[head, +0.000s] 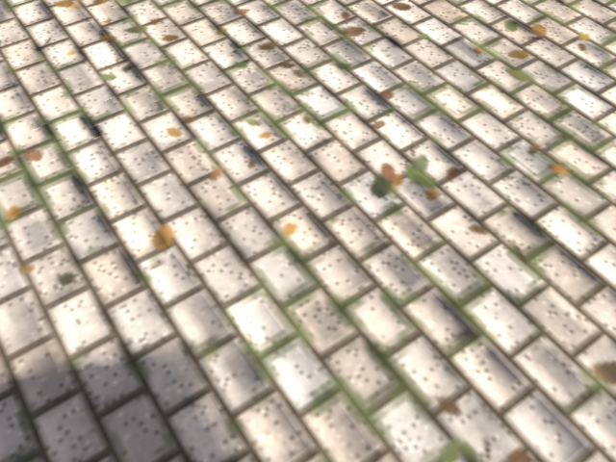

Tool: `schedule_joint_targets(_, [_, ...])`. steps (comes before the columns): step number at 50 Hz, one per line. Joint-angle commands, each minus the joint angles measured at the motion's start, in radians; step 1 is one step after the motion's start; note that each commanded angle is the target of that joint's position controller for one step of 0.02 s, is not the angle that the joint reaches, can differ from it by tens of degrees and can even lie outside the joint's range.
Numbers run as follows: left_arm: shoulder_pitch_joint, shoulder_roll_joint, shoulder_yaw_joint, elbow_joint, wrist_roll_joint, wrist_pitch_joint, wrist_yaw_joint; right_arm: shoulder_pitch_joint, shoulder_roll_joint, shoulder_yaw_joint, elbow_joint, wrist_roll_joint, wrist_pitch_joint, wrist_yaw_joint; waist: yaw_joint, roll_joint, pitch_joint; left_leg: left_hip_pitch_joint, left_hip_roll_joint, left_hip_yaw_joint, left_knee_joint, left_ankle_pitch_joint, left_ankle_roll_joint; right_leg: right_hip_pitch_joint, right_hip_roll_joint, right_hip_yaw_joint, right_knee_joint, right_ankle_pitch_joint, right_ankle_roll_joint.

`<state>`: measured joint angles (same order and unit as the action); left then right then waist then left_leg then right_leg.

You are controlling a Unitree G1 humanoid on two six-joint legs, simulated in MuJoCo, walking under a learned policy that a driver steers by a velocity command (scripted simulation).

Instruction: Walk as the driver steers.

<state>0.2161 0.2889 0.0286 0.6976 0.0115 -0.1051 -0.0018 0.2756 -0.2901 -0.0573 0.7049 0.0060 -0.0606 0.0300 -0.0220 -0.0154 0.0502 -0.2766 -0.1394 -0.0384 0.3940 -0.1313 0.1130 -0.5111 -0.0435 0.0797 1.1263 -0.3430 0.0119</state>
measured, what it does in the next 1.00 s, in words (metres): walks ahead, turning left: right foot, then left foot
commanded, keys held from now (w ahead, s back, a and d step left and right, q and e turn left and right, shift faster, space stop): w+q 1.00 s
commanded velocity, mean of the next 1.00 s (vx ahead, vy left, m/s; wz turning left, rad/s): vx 0.50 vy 0.00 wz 0.57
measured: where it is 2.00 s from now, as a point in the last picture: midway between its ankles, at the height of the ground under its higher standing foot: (118, 288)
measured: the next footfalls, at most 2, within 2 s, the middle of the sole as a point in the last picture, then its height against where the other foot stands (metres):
right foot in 0.28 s outside the picture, level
left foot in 0.80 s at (224, 431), level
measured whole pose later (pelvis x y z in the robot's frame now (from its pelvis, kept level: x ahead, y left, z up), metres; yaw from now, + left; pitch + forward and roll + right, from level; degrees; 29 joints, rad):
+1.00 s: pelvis +0.51 +0.11 +0.00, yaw +36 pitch +1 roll +0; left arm 0.16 0.32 0.05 0.73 0.01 -0.10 0.00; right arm 0.29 -0.29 -0.06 0.64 0.01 -0.04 0.02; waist -0.02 -0.02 0.06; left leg -0.27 -0.11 -0.04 0.42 -0.16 0.10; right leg -0.56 -0.10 0.07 1.09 -0.30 0.04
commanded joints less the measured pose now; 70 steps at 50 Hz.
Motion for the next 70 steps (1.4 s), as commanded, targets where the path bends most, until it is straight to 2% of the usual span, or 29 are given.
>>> schedule_joint_targets(1, [0.029,0.097,0.028,-0.065,0.013,0.004,0.012,-0.037,-0.141,-0.037,-0.079,0.004,-0.016,-0.019,0.040,0.045,-0.057,0.038,0.277,-0.307,-0.191,0.202,0.203,-0.088,-0.042,-0.003,-0.128,0.058,0.047])
schedule_joint_targets(8, [-0.213,0.072,0.017,-0.116,-0.012,-0.011,-0.003,0.071,-0.173,-0.049,-0.035,0.023,0.014,-0.043,-0.054,0.091,-0.054,-0.014,0.212,-0.280,-0.123,0.041,0.101,0.072,0.048,-0.008,-0.560,0.432,0.071])
schedule_joint_targets(13, [-0.107,0.140,0.059,-0.091,-0.022,-0.030,-0.008,0.061,-0.138,-0.044,-0.041,0.018,0.028,-0.045,0.032,0.138,-0.092,0.092,0.229,-0.393,0.065,0.017,0.042,0.249,0.043,0.007,-0.697,0.289,-0.009])
schedule_joint_targets(14, [0.004,0.177,0.074,-0.080,-0.007,-0.035,0.000,0.059,-0.088,-0.026,-0.052,0.011,0.024,-0.041,0.087,0.098,-0.187,0.030,0.181,-0.338,0.248,-0.005,0.008,0.448,-0.053,0.080,-0.687,0.252,-0.064])
schedule_joint_targets(15, [0.127,0.255,0.094,-0.066,0.013,-0.029,0.008,0.152,-0.017,-0.003,-0.071,0.015,0.017,-0.039,0.088,-0.107,-0.337,-0.236,0.053,-0.192,0.571,-0.279,-0.062,0.797,-0.277,0.395,-0.702,0.133,-0.187])
schedule_joint_targets(16, [0.187,0.252,0.100,-0.027,-0.006,-0.013,-0.004,0.200,-0.053,-0.001,-0.092,0.033,0.011,-0.041,0.078,-0.313,-0.368,-0.460,0.068,-0.130,0.791,-0.482,-0.087,0.869,-0.397,0.734,-0.793,-0.134,-0.270])
schedule_joint_targets(17, [0.137,0.166,0.078,-0.046,-0.014,-0.009,-0.004,0.139,-0.142,-0.023,-0.075,0.036,0.016,-0.044,0.100,-0.171,-0.233,-0.524,0.125,-0.148,0.879,-0.393,-0.099,0.761,-0.354,0.651,-0.828,-0.241,-0.234])
schedule_joint_targets(18, [0.092,0.131,0.067,-0.050,-0.010,-0.002,-0.001,0.056,-0.161,-0.031,-0.088,0.025,0.022,-0.044,0.105,-0.101,-0.135,-0.525,0.154,-0.112,0.892,-0.311,-0.106,0.649,-0.308,0.491,-0.833,-0.142,-0.195])
schedule_joint_targets(21, [0.016,0.083,0.048,-0.034,0.003,0.001,0.002,0.008,-0.118,-0.035,-0.110,0.020,0.032,-0.031,0.053,-0.105,-0.032,-0.436,0.226,-0.085,0.805,-0.186,-0.115,0.433,-0.207,0.227,-0.903,0.126,-0.168])
schedule_joint_targets(26, [0.026,0.123,0.066,0.015,-0.003,-0.010,0.002,-0.052,-0.063,-0.020,-0.140,0.016,0.044,-0.022,0.048,-0.065,-0.014,-0.470,0.250,-0.063,0.660,-0.069,-0.138,0.420,-0.215,0.049,-0.968,0.321,-0.206])
schedule_joint_targets(35, [0.096,0.195,0.081,0.092,-0.031,0.023,0.007,-0.274,-0.045,-0.006,-0.211,0.022,0.026,0.028,0.108,-0.039,0.039,-0.397,0.215,0.056,0.267,0.099,-0.077,0.555,-0.227,-0.177,-0.934,0.498,-0.149])
schedule_joint_targets(37, [0.093,0.222,0.090,0.095,-0.039,0.035,0.011,-0.254,-0.073,-0.019,-0.221,0.016,0.030,0.033,0.074,-0.063,0.007,-0.311,0.165,0.106,0.240,0.001,-0.038,0.596,-0.231,-0.220,-0.835,0.787,-0.128])
schedule_joint_targets(39, [0.081,0.246,0.097,0.092,-0.047,0.048,0.019,-0.075,-0.136,-0.056,-0.184,0.012,0.040,0.026,-0.041,-0.072,-0.107,-0.049,0.084,0.153,0.194,-0.033,0.019,0.568,-0.207,-0.268,-0.563,1.052,-0.098])
schedule_joint_targets(40, [0.087,0.220,0.086,0.084,-0.040,0.046,0.024,0.102,-0.194,-0.089,-0.139,0.017,0.048,0.009,-0.128,-0.032,-0.195,0.238,0.079,0.101,0.156,0.014,0.060,0.400,-0.172,-0.282,-0.319,0.937,-0.063])
schedule_joint_targets(41, [0.172,0.090,0.042,0.036,0.013,0.032,0.013,0.150,-0.310,-0.110,-0.129,0.025,0.050,-0.010,-0.061,0.239,-0.290,0.626,0.348,-0.352,0.153,0.000,0.201,-0.036,-0.040,-0.269,0.059,0.084,-0.003])
schedule_joint_targets(42, [0.141,0.098,0.028,0.007,0.002,-0.005,-0.001,0.162,-0.291,-0.095,-0.165,0.024,0.033,-0.004,-0.074,0.238,-0.478,0.745,0.487,-0.816,-0.039,-0.223,0.334,-0.225,0.085,-0.034,0.258,-0.273,0.009])
schedule_joint_targets(43, [0.012,0.181,0.052,-0.018,-0.042,-0.024,-0.011,0.144,-0.218,-0.073,-0.151,0.012,0.019,0.003,-0.114,0.131,-0.360,0.667,0.453,-0.696,-0.091,-0.233,0.261,-0.317,0.024,0.027,0.272,-0.177,-0.007])
schedule_joint_targets(44, [-0.030,0.169,0.045,-0.038,-0.050,-0.036,-0.011,0.096,-0.196,-0.065,-0.144,0.011,0.010,0.002,-0.081,0.096,-0.228,0.515,0.415,-0.565,-0.100,-0.164,0.226,-0.319,-0.012,0.009,0.196,-0.084,-0.019])
schedule_joint_targets(46, [-0.008,0.165,0.051,-0.018,-0.009,-0.030,0.002,-0.021,-0.148,-0.048,-0.160,0.002,0.005,-0.003,0.009,0.039,-0.122,0.253,0.339,-0.391,-0.118,0.060,0.183,-0.187,-0.071,0.010,0.047,0.015,-0.004])
schedule_joint_targets(50, [0.000,0.122,0.044,-0.012,0.008,0.006,0.003,-0.036,-0.150,-0.046,-0.144,0.001,-0.002,-0.022,0.045,0.060,-0.088,0.065,0.287,-0.279,-0.166,0.222,0.189,-0.095,-0.063,-0.019,-0.095,0.101,0.052])
schedule_joint_targets(55, [-0.201,0.070,0.020,-0.061,0.000,0.002,-0.008,0.034,-0.176,-0.054,-0.098,0.012,0.010,-0.045,-0.027,0.086,-0.041,-0.004,0.219,-0.216,-0.151,0.091,0.119,-0.024,0.004,-0.025,-0.468,0.406,0.070])
schedule_joint_targets(60, [-0.259,0.119,0.038,-0.086,-0.019,-0.014,-0.025,0.091,-0.169,-0.056,-0.057,0.023,0.019,-0.050,-0.037,0.114,-0.037,0.089,0.268,-0.344,-0.058,-0.015,0.089,0.045,0.033,0.020,-0.616,0.383,0.038])
schedule_joint_targets(63, [-0.127,0.151,0.064,-0.056,-0.018,-0.025,-0.020,0.071,-0.143,-0.050,-0.057,0.018,0.029,-0.050,0.037,0.146,-0.073,0.106,0.245,-0.380,0.072,0.036,0.049,0.223,0.039,-0.008,-0.676,0.281,-0.018])
schedule_joint_targets(64, [-0.013,0.185,0.078,-0.043,-0.003,-0.030,-0.013,0.075,-0.091,-0.031,-0.066,0.011,0.027,-0.046,0.091,0.102,-0.176,0.048,0.190,-0.326,0.262,0.017,0.014,0.428,-0.049,0.059,-0.667,0.258,-0.069])
schedule_joint_targets(65, [0.114,0.265,0.097,-0.030,0.016,-0.026,-0.005,0.168,-0.025,-0.010,-0.086,0.016,0.022,-0.046,0.089,-0.109,-0.334,-0.227,0.063,-0.188,0.599,-0.248,-0.061,0.786,-0.274,0.382,-0.691,0.137,-0.189])
schedule_joint_targets(66, [0.167,0.259,0.101,0.003,-0.005,-0.012,-0.018,0.220,-0.061,-0.008,-0.103,0.035,0.015,-0.048,0.074,-0.324,-0.373,-0.459,0.066,-0.138,0.824,-0.483,-0.088,0.872,-0.396,0.746,-0.804,-0.153,-0.274])
schedule_joint_targets(67, [0.115,0.167,0.078,-0.016,-0.016,-0.008,-0.017,0.154,-0.152,-0.031,-0.084,0.039,0.020,-0.049,0.096,-0.180,-0.235,-0.526,0.126,-0.158,0.910,-0.397,-0.099,0.763,-0.358,0.659,-0.842,-0.276,-0.236])
schedule_joint_targets(68, [0.068,0.131,0.067,-0.022,-0.012,0.001,-0.012,0.065,-0.174,-0.038,-0.096,0.028,0.026,-0.049,0.100,-0.109,-0.137,-0.523,0.158,-0.118,0.915,-0.317,-0.103,0.643,-0.315,0.494,-0.846,-0.183,-0.196])
schedule_joint_targets(70, [0.001,0.088,0.051,-0.014,0.000,0.006,-0.007,0.009,-0.146,-0.042,-0.109,0.015,0.032,-0.044,0.062,-0.084,-0.043,-0.459,0.215,-0.104,0.833,-0.217,-0.106,0.462,-0.235,0.284,-0.887,0.045,-0.173])
Keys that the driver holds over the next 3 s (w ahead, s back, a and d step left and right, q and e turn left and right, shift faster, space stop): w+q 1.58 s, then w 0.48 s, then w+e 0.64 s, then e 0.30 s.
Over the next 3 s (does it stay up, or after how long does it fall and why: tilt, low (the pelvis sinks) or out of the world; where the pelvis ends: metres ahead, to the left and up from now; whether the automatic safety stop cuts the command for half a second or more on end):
stays up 1.16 0.94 0.00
